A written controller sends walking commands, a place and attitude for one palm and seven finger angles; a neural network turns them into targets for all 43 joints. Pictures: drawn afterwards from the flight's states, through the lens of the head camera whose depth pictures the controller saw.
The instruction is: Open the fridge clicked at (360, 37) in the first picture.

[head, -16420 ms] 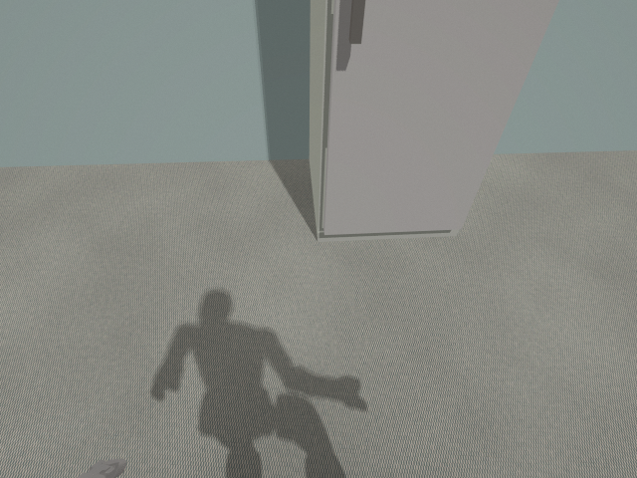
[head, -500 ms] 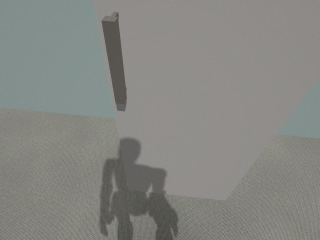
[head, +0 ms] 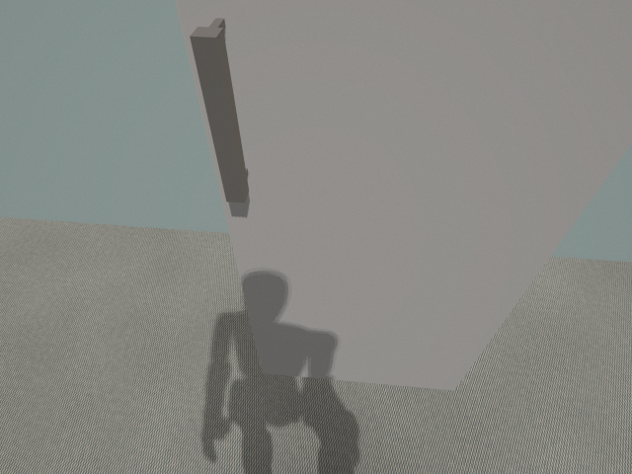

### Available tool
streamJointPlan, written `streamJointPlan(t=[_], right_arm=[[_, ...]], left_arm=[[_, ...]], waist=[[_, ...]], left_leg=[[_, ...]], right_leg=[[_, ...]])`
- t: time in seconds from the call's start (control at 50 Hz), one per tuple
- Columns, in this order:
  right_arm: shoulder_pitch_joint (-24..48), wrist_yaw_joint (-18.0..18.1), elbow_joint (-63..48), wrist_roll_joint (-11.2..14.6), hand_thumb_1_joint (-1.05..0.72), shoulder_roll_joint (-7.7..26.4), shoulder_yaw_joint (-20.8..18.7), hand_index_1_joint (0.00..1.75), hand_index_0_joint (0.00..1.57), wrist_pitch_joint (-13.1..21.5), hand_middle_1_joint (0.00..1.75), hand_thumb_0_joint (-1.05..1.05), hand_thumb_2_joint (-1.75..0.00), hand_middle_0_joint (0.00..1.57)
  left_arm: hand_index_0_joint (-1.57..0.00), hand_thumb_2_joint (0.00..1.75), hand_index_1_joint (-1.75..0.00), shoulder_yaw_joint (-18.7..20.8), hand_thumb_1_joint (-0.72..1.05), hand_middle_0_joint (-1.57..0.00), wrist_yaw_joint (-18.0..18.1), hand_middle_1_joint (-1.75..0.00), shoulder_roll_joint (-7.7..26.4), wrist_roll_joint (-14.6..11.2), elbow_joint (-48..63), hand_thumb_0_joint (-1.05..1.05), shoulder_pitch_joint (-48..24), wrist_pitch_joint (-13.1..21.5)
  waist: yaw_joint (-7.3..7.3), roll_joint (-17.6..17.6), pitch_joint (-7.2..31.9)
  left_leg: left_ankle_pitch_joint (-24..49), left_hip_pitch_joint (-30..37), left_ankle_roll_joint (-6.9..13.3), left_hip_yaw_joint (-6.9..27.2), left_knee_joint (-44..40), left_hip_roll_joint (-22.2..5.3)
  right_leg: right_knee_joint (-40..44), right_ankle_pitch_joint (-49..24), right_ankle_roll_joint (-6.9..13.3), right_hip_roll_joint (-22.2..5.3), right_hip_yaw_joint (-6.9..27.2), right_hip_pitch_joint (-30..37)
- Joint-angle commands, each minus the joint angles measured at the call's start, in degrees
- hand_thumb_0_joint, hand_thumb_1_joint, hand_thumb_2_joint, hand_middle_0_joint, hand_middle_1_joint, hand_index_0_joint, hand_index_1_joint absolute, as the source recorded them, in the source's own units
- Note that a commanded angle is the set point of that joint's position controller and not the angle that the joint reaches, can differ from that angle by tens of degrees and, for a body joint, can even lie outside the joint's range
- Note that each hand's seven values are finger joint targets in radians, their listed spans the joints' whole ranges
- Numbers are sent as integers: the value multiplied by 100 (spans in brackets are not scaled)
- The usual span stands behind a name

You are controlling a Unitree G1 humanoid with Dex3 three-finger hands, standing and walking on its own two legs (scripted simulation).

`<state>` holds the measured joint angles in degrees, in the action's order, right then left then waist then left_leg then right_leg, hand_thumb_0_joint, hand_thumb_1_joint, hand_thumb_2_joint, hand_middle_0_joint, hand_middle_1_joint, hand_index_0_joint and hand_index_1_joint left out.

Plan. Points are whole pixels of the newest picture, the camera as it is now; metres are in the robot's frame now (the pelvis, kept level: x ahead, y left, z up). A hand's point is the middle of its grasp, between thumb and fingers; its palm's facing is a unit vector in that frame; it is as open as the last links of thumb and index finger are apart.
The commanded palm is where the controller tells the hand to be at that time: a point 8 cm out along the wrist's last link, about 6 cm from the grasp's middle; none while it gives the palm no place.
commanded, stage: look again from close up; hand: left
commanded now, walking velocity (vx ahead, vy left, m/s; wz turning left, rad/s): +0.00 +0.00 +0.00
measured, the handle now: (229, 119) +0.50 +0.14 +0.21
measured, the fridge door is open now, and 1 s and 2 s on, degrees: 0 0 0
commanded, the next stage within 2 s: raise the hand to about handle height in 1.94 s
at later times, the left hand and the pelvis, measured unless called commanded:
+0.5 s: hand out of the picture +0.02 +0.23 -0.16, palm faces -0.01 -0.96 -0.27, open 7.4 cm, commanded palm none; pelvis -0.03 +0.02 +0.00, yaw -1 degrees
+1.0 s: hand out of the picture -0.03 +0.24 -0.17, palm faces -0.02 -0.97 -0.25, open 7.4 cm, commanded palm none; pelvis -0.04 +0.03 +0.00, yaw +0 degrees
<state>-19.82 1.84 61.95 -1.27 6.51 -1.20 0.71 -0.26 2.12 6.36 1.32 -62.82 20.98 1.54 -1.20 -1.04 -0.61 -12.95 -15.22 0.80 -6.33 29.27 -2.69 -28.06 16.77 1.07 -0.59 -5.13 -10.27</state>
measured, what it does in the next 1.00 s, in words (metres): stands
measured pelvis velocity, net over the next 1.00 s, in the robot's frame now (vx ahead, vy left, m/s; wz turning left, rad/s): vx -0.04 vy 0.03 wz -0.01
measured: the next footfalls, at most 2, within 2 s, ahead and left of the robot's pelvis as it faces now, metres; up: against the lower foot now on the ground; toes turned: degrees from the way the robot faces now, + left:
none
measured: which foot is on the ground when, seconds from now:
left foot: down 0.00-1.00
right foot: down 0.00-1.00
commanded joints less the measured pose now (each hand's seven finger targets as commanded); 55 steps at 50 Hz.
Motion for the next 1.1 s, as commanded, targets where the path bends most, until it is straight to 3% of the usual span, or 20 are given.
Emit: streamJointPlan(t=[0.0, 0.04, 0.18, 0.34, 0.52, 0.58, 0.72, 0.94, 1.08], right_arm=[[-261, 13, -441, 6, -90, 631, -158, 30, 20, 69, 30, 0, -90, 20], [-209, 1, -507, 15, -90, 797, -180, 30, 20, 74, 30, 0, -90, 20], [175, -30, -699, 17, -90, 1135, -186, 30, 20, 98, 30, 0, -90, 20], [525, -103, -838, 7, -90, 1455, -193, 30, 20, 55, 30, 0, -90, 20], [604, -151, -757, 19, -90, 1670, -216, 30, 20, 43, 30, 0, -90, 20], [583, -160, -699, 29, -90, 1684, -222, 30, 20, 32, 30, 0, -90, 20], [522, -161, -531, 52, -90, 1670, -213, 30, 20, 27, 30, 0, -90, 20], [564, -164, -348, 62, -90, 1652, -213, 30, 20, 7, 30, 0, -90, 20], [618, -167, -310, 70, -90, 1659, -208, 30, 20, 39, 30, 0, -90, 20]], left_arm=[[-20, 90, -30, 182, 90, -20, 76, -30, 750, 0, 454, 0, 169, 50], [-20, 90, -30, 206, 90, -20, 76, -30, 839, 5, 563, 0, 137, 35], [-20, 90, -30, 246, 90, -20, 67, -30, 1136, 3, 834, 0, 103, 10], [-20, 90, -30, 255, 90, -20, 5, -30, 1444, 15, 1043, 0, -263, -36], [-20, 90, -30, 240, 90, -20, -31, -30, 1558, 31, 954, 0, -268, -56], [-20, 90, -30, 228, 90, -20, -29, -30, 1546, 39, 877, 0, -204, -64], [-20, 90, -30, 208, 90, -20, -27, -30, 1569, 31, 707, 0, -184, -27], [-20, 90, -30, 182, 90, -20, -21, -30, 1542, 42, 502, 0, -136, -34], [-20, 90, -30, 187, 90, -20, -16, -30, 1561, 40, 467, 0, -203, -16]], waist=[[-32, 580, -177], [-7, 304, -455], [116, 53, -386], [92, 36, -456], [109, -61, -315], [123, -124, -296], [79, 149, -274], [93, 17, -470], [106, -15, -285]], left_leg=[[349, 75, 85, 502, -135, -278], [448, 27, 124, 569, -299, -346], [780, 70, 172, 594, -475, -435], [-472, -20, 140, 751, -959, -458], [-1199, -102, 129, 953, -1372, -558], [-1347, -157, 126, 1002, -1474, -581], [-1048, 27, 101, 934, -1348, -527], [-1228, -58, 72, 964, -1488, -522], [-954, 39, 72, 981, -1514, -545]], right_leg=[[588, -779, 267, -670, 901, -532], [468, -702, 261, -562, 842, -714], [333, -1016, 183, -506, 757, -454], [680, -116, 135, -536, 795, -542], [758, 142, 78, -519, 691, -433], [752, 138, 62, -508, 652, -365], [954, 245, 78, -610, 764, -497], [1039, 372, 45, -610, 753, -562], [967, -29, 40, -628, 694, -348]])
